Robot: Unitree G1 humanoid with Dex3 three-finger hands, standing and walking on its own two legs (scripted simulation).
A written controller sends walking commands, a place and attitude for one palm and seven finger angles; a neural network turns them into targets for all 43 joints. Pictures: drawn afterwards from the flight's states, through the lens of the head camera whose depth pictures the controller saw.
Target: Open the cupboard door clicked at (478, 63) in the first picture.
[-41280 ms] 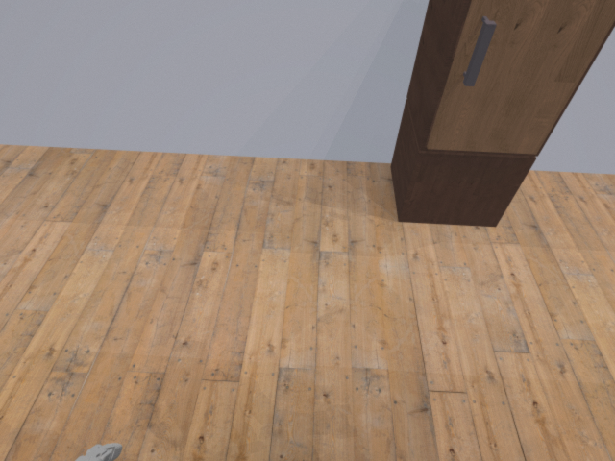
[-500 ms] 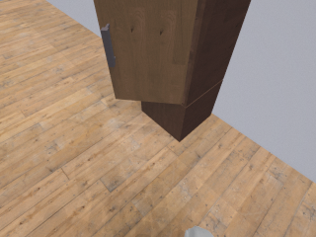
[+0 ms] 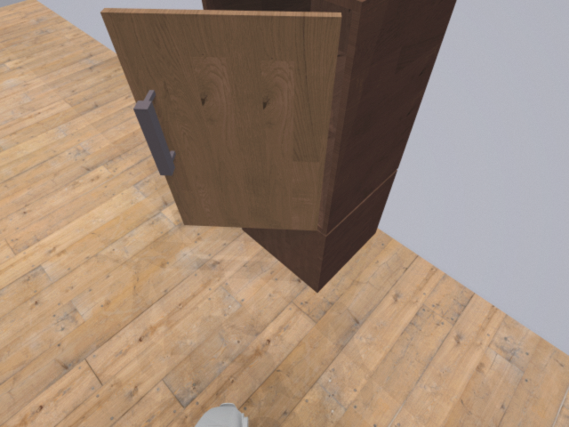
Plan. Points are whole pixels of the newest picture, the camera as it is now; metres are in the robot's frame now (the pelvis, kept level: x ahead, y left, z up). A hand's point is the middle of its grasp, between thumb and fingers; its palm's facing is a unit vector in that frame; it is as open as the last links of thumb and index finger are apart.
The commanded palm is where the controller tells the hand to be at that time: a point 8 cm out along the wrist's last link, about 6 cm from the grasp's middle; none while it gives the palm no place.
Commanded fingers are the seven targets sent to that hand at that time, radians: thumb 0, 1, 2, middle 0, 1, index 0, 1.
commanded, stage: come to a stop and stand still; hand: left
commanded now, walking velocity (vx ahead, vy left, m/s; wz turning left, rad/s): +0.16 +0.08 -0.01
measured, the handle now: (159, 134) +0.65 +0.31 +0.01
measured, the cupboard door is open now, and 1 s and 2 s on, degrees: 41 41 41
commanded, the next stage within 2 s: look again from close up in 1.90 s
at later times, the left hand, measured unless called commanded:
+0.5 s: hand out of the picture +0.13 +0.24 -0.18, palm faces -0.01 -0.97 -0.23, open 7.4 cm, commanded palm none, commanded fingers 0.00 0.90 0.90 -0.20 -0.30 -0.20 -0.30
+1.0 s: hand out of the picture +0.08 +0.15 -0.18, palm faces -0.01 -0.98 -0.20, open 7.2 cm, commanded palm none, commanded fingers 0.00 0.90 0.90 -0.20 -0.30 -0.20 -0.30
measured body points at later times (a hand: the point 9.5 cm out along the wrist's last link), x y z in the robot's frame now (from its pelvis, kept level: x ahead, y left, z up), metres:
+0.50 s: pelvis +0.05 +0.04 -0.01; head +0.09 +0.06 +0.44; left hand +0.13 +0.30 -0.16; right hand +0.12 -0.20 -0.15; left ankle +0.14 +0.15 -0.75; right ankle +0.02 -0.11 -0.69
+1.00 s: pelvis +0.05 -0.02 -0.01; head +0.07 -0.02 +0.44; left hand +0.08 +0.21 -0.17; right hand +0.01 -0.23 -0.17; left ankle +0.07 +0.12 -0.75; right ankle +0.01 -0.12 -0.75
